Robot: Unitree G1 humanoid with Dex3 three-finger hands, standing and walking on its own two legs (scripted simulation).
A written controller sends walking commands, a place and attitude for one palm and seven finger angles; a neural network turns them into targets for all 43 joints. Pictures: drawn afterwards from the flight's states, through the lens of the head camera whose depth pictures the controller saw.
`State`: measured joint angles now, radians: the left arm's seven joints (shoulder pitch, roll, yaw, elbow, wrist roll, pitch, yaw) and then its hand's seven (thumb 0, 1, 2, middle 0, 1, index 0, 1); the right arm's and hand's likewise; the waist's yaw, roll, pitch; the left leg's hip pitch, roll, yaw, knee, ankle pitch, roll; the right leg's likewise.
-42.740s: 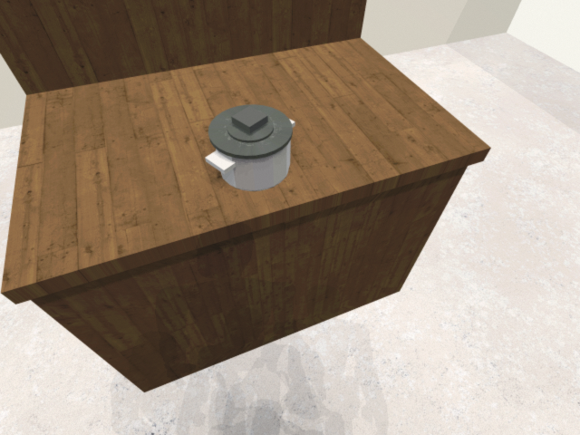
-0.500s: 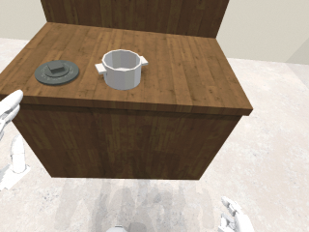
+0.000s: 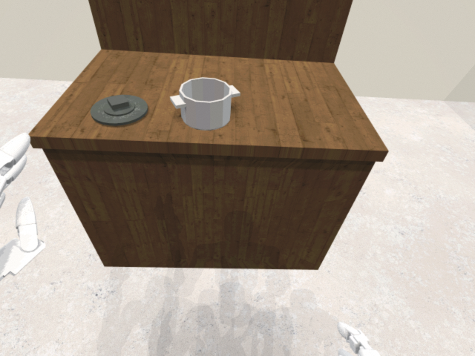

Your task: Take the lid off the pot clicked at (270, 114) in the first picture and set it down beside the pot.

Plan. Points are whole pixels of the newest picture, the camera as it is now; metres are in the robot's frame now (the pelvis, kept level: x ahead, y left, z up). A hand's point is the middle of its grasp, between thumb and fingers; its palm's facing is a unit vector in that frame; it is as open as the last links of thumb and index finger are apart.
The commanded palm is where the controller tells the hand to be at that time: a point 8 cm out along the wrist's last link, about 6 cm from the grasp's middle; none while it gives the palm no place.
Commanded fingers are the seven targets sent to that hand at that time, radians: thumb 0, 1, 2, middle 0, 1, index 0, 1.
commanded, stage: stop stepping back and stand still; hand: left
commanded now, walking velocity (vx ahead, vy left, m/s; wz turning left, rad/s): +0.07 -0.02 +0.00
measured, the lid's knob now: (118, 102) +0.76 +0.38 +0.03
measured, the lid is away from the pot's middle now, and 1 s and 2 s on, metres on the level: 0.25 0.25 0.25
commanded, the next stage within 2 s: none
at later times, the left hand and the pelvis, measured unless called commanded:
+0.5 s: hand out of the picture +0.11 +0.19 -0.16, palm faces +0.04 -0.99 -0.10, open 7.0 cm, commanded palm none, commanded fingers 0.00 0.90 0.90 -0.20 -0.30 -0.20 -0.30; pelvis +0.04 +0.02 +0.01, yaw +5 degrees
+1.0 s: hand (119, 337) +0.20 +0.24 -0.15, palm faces +0.08 -0.98 -0.19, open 7.4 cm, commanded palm none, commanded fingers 0.00 0.90 0.90 -0.20 -0.30 -0.20 -0.30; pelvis +0.12 +0.06 +0.02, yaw +3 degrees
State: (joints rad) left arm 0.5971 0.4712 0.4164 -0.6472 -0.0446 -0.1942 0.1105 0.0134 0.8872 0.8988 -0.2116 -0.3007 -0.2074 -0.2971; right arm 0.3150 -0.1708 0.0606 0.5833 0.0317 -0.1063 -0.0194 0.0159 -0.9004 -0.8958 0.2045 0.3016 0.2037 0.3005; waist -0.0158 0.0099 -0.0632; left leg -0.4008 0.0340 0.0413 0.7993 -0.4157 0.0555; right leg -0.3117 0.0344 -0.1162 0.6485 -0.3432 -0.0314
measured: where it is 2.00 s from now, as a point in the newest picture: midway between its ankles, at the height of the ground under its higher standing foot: outside the picture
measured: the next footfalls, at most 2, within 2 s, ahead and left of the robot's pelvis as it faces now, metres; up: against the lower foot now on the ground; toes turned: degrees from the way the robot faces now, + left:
right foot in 0.48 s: +0.12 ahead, -0.08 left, +0.00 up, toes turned +2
left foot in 1.58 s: +0.13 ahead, +0.18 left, +0.00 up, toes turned +2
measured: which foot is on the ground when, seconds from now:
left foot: down 0.00-1.00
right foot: down 0.00-0.20, up 0.22-0.46, down 0.48-1.00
